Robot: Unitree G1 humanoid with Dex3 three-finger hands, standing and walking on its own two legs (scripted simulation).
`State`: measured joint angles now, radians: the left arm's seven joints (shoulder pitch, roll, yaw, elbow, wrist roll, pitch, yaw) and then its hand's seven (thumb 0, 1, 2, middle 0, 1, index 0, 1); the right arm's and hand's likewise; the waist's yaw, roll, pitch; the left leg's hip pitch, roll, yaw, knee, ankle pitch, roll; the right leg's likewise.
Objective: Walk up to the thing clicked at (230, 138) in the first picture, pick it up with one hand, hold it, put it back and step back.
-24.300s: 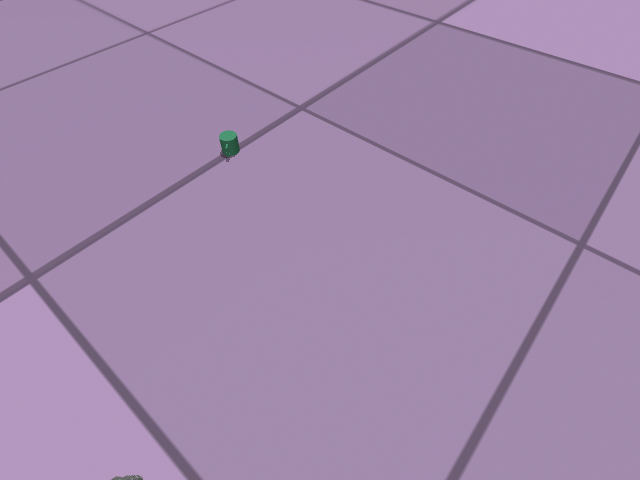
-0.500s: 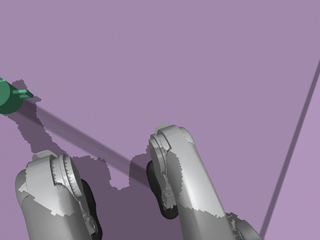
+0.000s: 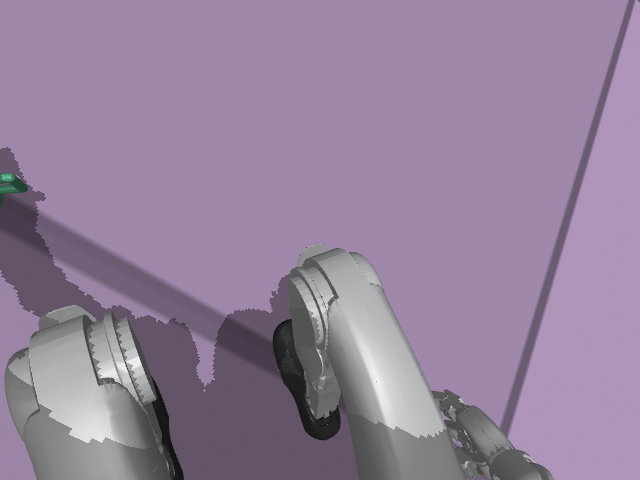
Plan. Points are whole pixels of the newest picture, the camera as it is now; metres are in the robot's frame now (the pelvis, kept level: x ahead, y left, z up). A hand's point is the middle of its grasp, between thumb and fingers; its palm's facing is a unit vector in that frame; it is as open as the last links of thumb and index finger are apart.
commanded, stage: rest palm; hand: left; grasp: from above
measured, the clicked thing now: out of the picture +0.48 +0.33 -0.27
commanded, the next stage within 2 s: close in 0.80 s
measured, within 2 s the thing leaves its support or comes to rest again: neither
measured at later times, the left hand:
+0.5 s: hand out of the picture +0.46 +0.33 -0.23, palm faces -0.43 -0.14 -0.89, open 14.1 cm
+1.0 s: hand out of the picture +0.46 +0.33 -0.24, palm faces -0.42 -0.14 -0.89, open 13.4 cm
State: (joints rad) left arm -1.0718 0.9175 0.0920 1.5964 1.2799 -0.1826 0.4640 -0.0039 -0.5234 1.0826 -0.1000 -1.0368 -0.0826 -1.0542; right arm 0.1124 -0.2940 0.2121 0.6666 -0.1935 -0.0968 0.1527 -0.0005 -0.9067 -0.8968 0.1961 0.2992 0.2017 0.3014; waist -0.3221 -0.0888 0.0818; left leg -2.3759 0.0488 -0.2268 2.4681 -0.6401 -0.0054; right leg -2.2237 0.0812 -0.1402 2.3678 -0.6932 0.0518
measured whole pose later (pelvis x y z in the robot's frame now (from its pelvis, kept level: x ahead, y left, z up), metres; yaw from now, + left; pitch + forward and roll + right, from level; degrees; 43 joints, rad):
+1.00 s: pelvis +0.00 +0.00 -0.01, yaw -3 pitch +27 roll -14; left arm -1.05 1.03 0.13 1.67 1.25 -0.20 0.54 0.00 -0.46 1.08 -0.12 -1.08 -0.11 -1.09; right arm 0.11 -0.32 0.30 0.66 -0.24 -0.18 0.21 0.00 -0.91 -0.90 0.20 0.30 0.20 0.30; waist -0.36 -0.14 0.17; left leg -2.36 0.06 -0.29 2.53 -0.68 -0.01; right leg -2.20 0.11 -0.18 2.38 -0.70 0.06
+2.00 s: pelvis +0.00 +0.01 -0.01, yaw -4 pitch +26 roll -14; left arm -1.07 1.06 0.07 1.70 1.23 -0.21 0.55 -0.01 -0.19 0.80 -0.40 -0.97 -0.44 -0.94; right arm 0.10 -0.33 0.34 0.63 -0.25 -0.18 0.19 0.00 -0.91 -0.90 0.20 0.30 0.20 0.30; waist -0.36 -0.15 0.17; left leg -2.35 0.06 -0.30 2.53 -0.67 0.00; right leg -2.19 0.11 -0.19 2.37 -0.68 0.07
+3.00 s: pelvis +0.01 +0.00 +0.01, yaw +0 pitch +32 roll -11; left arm -0.93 0.83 0.07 1.31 1.17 -0.09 0.32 -0.01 -0.15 0.67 -0.54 -0.75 -0.59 -0.72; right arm 0.12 -0.30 0.16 0.66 -0.15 -0.10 0.20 0.00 -0.92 -0.90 0.20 0.30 0.20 0.30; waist -0.26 -0.03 0.02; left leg -2.36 0.05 -0.22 2.44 -0.66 -0.01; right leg -2.22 0.08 -0.14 2.34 -0.71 0.05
